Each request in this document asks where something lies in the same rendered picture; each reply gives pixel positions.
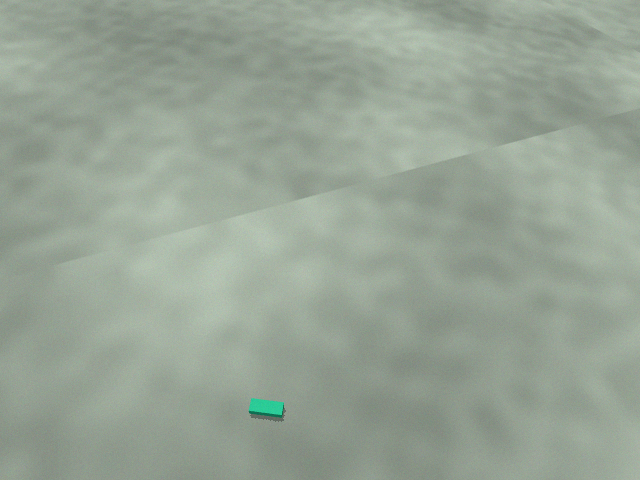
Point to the small box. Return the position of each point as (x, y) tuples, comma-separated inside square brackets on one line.
[(266, 407)]

